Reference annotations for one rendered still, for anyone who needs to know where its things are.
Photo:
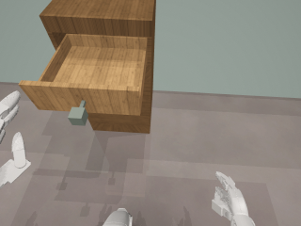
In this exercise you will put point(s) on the robot left shin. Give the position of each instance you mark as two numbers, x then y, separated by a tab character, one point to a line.
122	209

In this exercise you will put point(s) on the cabinet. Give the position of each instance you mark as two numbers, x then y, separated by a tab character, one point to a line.
119	18

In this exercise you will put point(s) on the right robot hand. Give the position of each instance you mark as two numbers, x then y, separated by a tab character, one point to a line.
231	203

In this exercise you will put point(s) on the right robot forearm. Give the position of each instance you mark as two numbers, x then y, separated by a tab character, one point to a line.
241	220

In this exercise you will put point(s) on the drawer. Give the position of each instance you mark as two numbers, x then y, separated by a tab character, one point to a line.
108	72

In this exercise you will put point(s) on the left robot hand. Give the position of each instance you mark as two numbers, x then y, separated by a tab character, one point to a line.
10	171

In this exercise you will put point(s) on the handle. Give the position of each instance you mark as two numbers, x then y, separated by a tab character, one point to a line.
78	115

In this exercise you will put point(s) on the left robot thigh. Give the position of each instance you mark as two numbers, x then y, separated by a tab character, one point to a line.
119	218

